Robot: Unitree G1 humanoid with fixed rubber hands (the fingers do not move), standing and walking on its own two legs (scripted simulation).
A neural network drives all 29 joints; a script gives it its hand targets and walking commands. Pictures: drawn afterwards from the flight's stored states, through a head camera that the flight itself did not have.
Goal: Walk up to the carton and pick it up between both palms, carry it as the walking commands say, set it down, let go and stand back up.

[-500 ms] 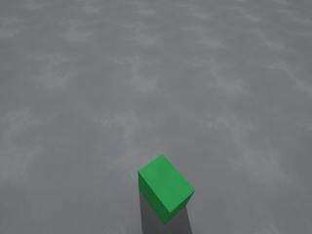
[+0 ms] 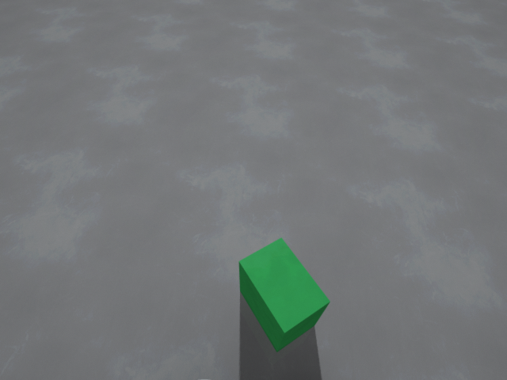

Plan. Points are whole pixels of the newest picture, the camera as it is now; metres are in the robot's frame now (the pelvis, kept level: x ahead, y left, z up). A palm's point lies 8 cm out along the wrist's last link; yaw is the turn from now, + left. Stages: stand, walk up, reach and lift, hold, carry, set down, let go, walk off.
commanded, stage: walk up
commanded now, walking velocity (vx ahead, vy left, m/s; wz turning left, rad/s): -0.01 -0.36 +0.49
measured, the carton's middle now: (279, 295) +0.46 -0.09 -0.62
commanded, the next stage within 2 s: none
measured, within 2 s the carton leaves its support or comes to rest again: neither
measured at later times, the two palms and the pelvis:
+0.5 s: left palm out of the picture -0.02 +0.09 -0.10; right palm (491, 345) +0.19 -0.40 -0.11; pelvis +0.02 -0.17 +0.01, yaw +16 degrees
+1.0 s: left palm out of the picture +0.06 -0.01 -0.10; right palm out of the picture +0.26 -0.51 -0.14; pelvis +0.09 -0.28 +0.00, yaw +24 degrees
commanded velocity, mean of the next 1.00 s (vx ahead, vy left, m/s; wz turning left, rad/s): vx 0.03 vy -0.21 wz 0.36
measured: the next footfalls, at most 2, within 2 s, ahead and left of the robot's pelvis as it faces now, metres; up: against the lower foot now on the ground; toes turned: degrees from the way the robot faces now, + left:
right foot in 0.28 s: +0.04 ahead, -0.25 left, +0.00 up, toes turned +7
left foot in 0.62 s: +0.04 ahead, -0.12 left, +0.00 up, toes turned +27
